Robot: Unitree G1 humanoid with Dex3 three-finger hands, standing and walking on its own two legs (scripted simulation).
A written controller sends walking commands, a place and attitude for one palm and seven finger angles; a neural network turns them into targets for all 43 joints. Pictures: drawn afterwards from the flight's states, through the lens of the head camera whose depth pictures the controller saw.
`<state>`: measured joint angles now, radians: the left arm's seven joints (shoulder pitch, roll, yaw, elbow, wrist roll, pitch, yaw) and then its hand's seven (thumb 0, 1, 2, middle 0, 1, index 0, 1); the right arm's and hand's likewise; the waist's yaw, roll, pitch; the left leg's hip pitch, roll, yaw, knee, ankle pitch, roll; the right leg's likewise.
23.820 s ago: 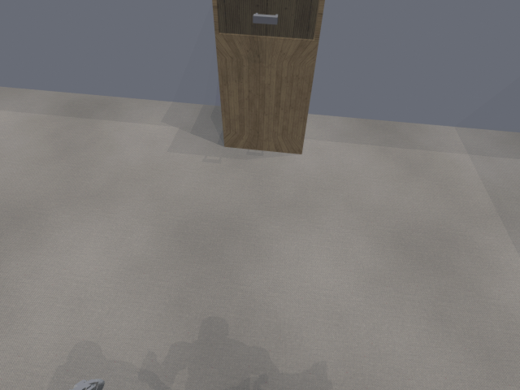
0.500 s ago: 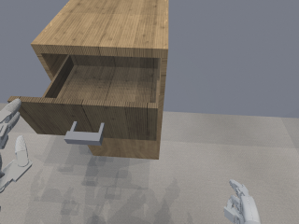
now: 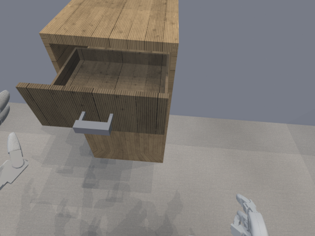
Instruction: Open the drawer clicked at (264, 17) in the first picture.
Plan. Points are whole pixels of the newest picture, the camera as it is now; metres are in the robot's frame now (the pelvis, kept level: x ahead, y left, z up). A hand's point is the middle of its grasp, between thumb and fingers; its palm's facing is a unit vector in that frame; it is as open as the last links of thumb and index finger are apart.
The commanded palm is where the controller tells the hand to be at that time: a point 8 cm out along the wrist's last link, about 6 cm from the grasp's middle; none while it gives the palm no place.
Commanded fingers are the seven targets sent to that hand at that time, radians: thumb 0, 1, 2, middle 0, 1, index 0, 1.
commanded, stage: step back with the hand held close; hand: left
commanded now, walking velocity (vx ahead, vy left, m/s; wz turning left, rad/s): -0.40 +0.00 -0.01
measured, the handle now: (95, 121) +0.43 +0.22 +0.01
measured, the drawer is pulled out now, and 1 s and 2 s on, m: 0.23 0.23 0.23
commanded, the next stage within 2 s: stop stepping back and stand still in 0.56 s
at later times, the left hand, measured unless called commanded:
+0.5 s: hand out of the picture +0.12 +0.23 +0.19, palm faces +0.44 -0.80 -0.40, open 7.4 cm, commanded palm +0.06 +0.26 +0.20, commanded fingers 0.00 0.90 0.90 -0.20 -0.30 -0.20 -0.30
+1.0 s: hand out of the picture +0.02 +0.19 +0.18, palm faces +0.30 -0.81 -0.50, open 7.4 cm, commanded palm -0.04 +0.23 +0.20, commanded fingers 0.00 0.90 0.90 -0.20 -0.30 -0.20 -0.30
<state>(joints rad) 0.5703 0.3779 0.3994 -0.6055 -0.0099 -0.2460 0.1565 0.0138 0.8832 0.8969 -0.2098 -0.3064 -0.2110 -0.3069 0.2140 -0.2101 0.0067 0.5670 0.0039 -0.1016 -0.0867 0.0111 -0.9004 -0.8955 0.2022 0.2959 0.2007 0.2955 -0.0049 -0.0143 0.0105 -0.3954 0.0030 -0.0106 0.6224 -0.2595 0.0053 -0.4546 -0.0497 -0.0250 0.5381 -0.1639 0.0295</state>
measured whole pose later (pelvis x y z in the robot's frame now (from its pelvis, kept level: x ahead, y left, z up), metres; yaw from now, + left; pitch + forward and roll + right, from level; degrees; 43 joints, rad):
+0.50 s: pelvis -0.07 -0.02 +0.01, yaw +0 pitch +2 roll -2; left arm 0.59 0.37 0.41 -0.64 -0.04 -0.23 0.16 0.01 0.88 0.90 -0.21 -0.31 -0.21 -0.31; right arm 0.19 -0.15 0.00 0.63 -0.03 -0.18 -0.05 0.01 -0.90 -0.90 0.20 0.30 0.20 0.30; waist 0.02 -0.01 0.00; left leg -0.42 0.05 -0.01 0.53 -0.15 0.00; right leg -0.41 0.07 -0.01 0.92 -0.49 0.02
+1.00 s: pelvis -0.17 -0.05 +0.01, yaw -1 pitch +2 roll +0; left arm 0.69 0.45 0.41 -0.65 -0.03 -0.21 0.16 0.02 0.88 0.90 -0.21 -0.31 -0.21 -0.31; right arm 0.27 -0.23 -0.01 0.59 -0.01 -0.14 -0.07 0.01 -0.90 -0.90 0.20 0.30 0.20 0.29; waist -0.04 -0.06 -0.02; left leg -0.28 -0.05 0.06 0.45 -0.21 0.07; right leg -0.30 0.01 -0.04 0.64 -0.41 0.00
